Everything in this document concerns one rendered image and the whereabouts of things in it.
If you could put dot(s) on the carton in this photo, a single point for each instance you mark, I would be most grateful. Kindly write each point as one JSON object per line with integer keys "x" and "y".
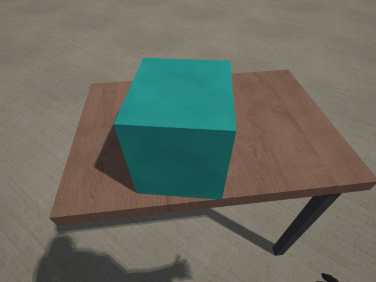
{"x": 177, "y": 126}

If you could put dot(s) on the table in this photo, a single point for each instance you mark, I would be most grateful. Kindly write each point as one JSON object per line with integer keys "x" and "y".
{"x": 284, "y": 148}

